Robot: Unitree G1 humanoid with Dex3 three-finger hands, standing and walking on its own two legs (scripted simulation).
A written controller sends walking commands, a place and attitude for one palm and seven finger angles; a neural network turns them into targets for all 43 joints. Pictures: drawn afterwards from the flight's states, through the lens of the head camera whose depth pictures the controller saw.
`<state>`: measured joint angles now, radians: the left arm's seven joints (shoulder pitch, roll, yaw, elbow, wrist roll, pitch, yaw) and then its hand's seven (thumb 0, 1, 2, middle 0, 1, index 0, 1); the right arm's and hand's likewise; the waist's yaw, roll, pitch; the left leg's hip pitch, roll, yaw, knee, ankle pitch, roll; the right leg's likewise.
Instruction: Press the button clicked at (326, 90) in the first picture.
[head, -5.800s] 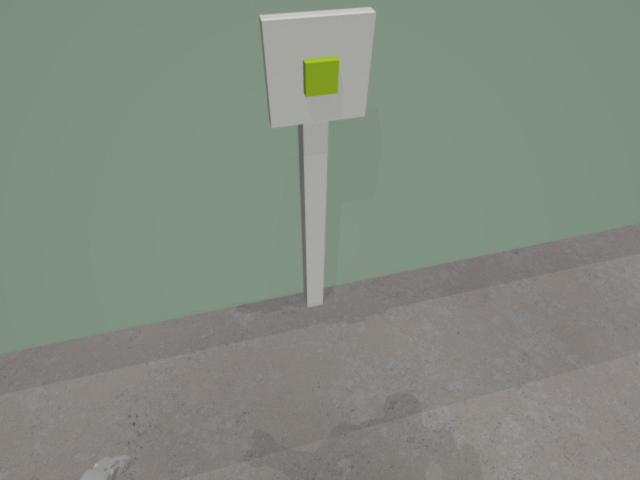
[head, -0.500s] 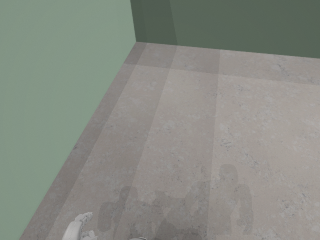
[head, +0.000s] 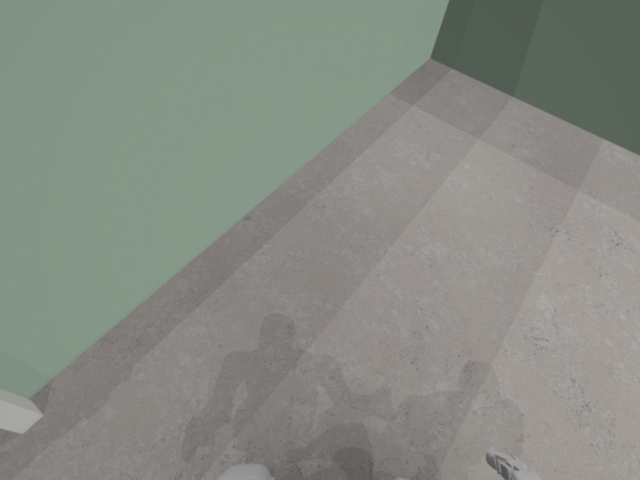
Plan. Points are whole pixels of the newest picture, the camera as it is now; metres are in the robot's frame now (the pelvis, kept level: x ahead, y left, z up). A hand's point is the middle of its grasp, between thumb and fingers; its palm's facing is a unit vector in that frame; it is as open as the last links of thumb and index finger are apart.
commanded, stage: turn to face it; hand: left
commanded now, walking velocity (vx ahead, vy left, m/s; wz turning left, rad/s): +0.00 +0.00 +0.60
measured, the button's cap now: out of the picture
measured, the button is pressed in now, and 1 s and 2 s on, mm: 0 0 0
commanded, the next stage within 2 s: take the last steps up to it in 1.66 s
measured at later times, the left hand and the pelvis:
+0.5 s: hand (141, 472) +0.12 +0.23 -0.13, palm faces +0.25 -0.94 -0.24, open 7.4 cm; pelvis +0.02 +0.00 +0.02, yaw +16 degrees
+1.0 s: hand out of the picture -0.07 +0.17 -0.14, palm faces +0.57 -0.78 -0.27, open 7.4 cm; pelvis +0.01 -0.02 +0.01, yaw +35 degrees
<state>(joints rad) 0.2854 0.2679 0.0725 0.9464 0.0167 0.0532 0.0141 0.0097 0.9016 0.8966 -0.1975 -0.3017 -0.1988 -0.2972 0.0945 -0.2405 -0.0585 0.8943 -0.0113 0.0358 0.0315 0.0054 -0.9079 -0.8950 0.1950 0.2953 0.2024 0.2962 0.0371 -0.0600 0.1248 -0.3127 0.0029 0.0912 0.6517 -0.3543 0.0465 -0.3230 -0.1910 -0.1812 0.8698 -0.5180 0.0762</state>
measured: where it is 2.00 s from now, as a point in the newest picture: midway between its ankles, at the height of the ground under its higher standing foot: outside the picture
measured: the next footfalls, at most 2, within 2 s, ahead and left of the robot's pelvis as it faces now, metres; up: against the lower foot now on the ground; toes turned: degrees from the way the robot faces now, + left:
right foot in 0.60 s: +0.09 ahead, -0.12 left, +0.00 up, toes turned +20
left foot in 1.08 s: -0.02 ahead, +0.11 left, +0.00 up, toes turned +43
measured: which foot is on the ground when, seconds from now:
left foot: down 0.00-0.60, up 0.62-1.00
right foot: up 0.00-0.58, down 0.60-1.00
